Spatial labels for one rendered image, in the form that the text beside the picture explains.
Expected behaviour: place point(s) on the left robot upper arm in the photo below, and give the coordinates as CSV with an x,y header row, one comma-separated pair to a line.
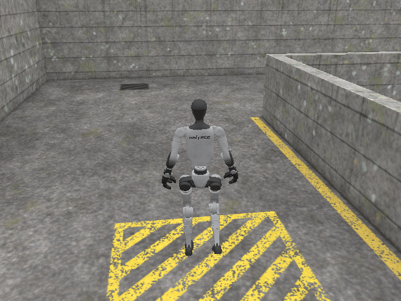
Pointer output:
x,y
176,143

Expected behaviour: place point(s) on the right robot hand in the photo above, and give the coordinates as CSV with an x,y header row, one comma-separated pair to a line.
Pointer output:
x,y
235,177

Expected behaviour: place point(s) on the left robot thigh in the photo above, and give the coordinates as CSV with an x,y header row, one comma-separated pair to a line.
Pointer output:
x,y
185,184

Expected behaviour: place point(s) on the right robot upper arm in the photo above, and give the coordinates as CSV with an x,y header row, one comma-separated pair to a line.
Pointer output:
x,y
220,133

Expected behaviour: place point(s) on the left robot hand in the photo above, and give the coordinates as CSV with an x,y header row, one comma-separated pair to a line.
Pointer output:
x,y
167,179

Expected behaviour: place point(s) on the robot right forearm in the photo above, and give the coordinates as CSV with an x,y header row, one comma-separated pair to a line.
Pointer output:
x,y
231,165

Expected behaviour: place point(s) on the robot left forearm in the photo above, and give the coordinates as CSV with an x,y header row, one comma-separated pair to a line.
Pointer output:
x,y
169,167

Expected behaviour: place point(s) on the right robot foot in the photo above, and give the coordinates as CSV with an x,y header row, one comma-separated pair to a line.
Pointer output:
x,y
217,249

